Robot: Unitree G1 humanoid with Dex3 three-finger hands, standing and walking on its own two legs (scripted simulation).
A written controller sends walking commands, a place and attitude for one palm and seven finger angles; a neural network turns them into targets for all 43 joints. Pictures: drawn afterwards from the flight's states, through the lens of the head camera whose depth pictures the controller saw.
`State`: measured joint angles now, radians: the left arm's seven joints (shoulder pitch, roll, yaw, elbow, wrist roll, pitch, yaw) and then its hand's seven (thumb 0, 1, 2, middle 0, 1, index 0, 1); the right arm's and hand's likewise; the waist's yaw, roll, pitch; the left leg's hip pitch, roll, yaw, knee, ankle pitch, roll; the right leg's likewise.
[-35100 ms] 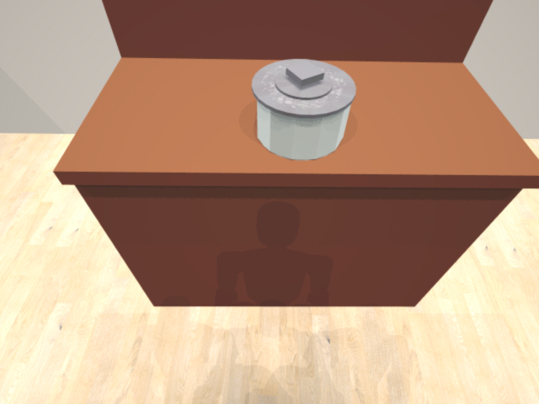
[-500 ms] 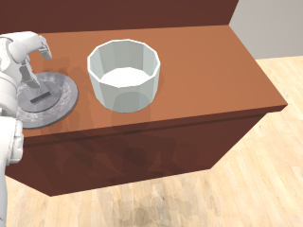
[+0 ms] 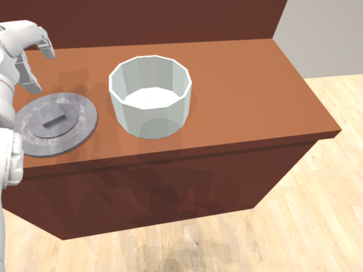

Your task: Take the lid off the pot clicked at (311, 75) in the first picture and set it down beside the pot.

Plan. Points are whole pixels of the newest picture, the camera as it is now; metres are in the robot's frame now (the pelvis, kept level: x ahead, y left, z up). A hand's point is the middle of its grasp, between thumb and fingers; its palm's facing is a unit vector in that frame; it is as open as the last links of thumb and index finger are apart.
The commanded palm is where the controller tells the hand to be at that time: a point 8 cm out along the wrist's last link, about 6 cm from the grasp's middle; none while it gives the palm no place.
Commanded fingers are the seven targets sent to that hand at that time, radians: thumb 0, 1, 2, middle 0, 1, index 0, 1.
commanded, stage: raise the empty hand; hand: left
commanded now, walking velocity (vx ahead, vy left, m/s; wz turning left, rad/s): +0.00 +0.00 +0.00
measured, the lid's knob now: (50, 114) +0.50 +0.30 +0.04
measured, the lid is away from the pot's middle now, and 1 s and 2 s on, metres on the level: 0.26 0.26 0.26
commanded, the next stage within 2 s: draw the hand back to the body in 0.22 s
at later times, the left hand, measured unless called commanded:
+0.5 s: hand (25, 61) +0.49 +0.27 +0.20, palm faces -0.32 -0.09 -0.94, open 11.1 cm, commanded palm +0.47 +0.27 +0.26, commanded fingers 0.00 -0.04 0.71 -0.37 -0.82 -0.37 -0.82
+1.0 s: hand (37, 71) +0.42 +0.22 +0.23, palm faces +0.19 -0.90 -0.39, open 11.0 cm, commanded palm +0.37 +0.27 +0.25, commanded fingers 0.00 0.08 0.73 -0.35 -0.75 -0.35 -0.75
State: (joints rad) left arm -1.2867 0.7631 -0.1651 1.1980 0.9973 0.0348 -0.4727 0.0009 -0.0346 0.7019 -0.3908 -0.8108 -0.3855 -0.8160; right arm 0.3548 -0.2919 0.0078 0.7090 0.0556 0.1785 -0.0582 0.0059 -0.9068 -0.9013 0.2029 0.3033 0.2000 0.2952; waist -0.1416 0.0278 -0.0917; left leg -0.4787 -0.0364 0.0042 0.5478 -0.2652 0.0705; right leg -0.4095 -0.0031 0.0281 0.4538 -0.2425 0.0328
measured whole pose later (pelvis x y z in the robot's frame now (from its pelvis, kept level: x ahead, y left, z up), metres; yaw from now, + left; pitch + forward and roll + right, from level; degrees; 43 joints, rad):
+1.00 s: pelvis -0.01 -0.02 +0.01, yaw +1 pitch +1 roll -1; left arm -0.73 0.52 0.17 0.57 0.07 -0.03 -0.10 0.00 -0.03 0.70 -0.39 -0.81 -0.39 -0.81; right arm 0.22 -0.23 0.07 0.61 0.06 0.10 -0.06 0.01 -0.91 -0.90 0.20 0.30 0.20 0.30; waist -0.01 -0.01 -0.01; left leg -0.23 -0.03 -0.01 0.45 -0.23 0.05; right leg -0.18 0.00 0.02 0.38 -0.22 0.01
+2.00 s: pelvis +0.00 -0.05 +0.01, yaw +0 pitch -4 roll -1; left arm 0.07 0.36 0.34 -0.27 -0.10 -0.05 0.07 0.01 0.87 0.89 -0.21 -0.31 -0.21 -0.31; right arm 0.14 -0.23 0.04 0.68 0.01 -0.06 -0.06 0.01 -0.91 -0.90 0.20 0.30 0.20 0.30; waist 0.06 0.04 0.00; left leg -0.10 0.01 -0.01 0.40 -0.23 0.00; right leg -0.05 0.04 0.01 0.34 -0.22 -0.03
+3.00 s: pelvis -0.04 -0.01 +0.00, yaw -1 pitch -1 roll -1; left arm 0.57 0.43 0.40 -0.64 -0.06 -0.16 0.08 0.01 0.89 0.90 -0.21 -0.30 -0.21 -0.30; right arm 0.18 -0.24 -0.01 0.56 0.01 0.01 -0.06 0.01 -0.91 -0.90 0.20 0.30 0.20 0.30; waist 0.01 0.02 0.00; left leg -0.27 -0.02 0.02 0.53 -0.24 0.05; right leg -0.23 0.01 0.05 0.48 -0.23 0.03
